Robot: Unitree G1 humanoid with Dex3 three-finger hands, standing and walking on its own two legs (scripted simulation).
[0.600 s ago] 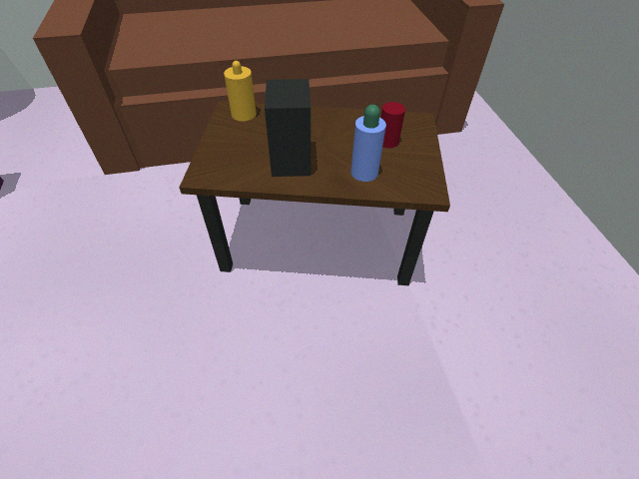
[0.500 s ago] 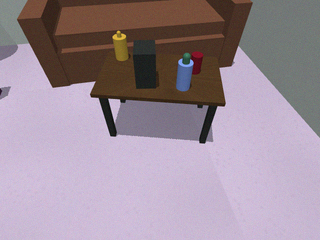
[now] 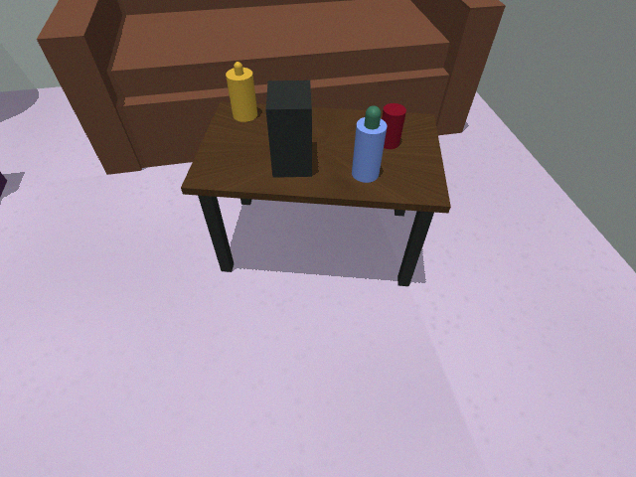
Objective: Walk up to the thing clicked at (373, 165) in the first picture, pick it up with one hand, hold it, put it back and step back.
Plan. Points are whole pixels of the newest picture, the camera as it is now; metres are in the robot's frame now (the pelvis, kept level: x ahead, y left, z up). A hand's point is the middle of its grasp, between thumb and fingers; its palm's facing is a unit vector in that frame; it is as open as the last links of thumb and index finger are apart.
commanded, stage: stand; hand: right
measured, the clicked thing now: (369, 142) +0.99 -0.14 -0.21
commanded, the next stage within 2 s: walk up in 0.52 s
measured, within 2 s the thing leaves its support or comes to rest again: neither
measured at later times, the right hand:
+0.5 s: hand out of the picture +0.08 -0.25 -0.16, palm faces -0.02 +0.94 -0.34, open 7.4 cm
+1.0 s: hand out of the picture +0.14 -0.22 -0.14, palm faces +0.06 +0.92 -0.39, open 7.4 cm
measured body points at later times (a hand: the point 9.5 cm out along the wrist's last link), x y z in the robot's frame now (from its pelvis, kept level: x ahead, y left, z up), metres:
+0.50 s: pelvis +0.00 +0.00 +0.00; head +0.01 +0.00 +0.45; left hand +0.08 +0.30 -0.13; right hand +0.08 -0.30 -0.13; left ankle +0.00 +0.12 -0.75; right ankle -0.01 -0.13 -0.75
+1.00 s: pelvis +0.11 +0.06 -0.01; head +0.12 +0.08 +0.44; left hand +0.16 +0.39 -0.13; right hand +0.14 -0.26 -0.11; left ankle +0.10 +0.16 -0.75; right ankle +0.11 -0.08 -0.69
